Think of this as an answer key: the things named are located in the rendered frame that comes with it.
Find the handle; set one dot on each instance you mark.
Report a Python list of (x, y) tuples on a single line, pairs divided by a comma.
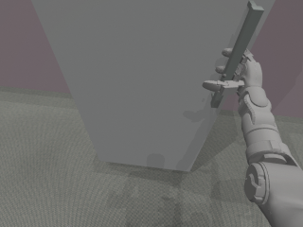
[(247, 30)]

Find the right robot forearm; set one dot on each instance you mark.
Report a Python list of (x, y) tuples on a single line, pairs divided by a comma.
[(259, 130)]

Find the fridge door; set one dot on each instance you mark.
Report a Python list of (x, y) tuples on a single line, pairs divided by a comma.
[(136, 68)]

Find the robot right upper arm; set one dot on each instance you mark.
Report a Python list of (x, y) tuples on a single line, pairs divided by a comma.
[(277, 190)]

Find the right robot hand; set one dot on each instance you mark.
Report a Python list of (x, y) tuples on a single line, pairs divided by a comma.
[(249, 76)]

